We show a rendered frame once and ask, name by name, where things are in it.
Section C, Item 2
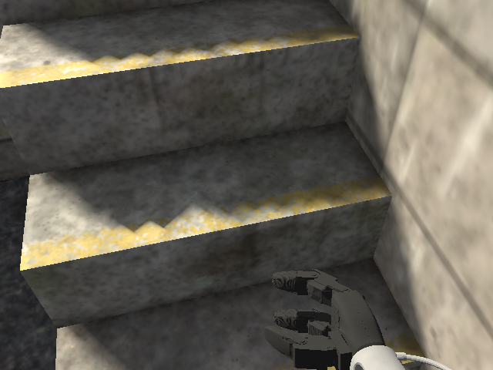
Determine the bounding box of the right robot hand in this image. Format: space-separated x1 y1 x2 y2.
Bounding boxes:
264 269 387 370

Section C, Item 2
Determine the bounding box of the right robot forearm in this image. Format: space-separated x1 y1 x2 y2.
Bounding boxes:
350 345 410 370

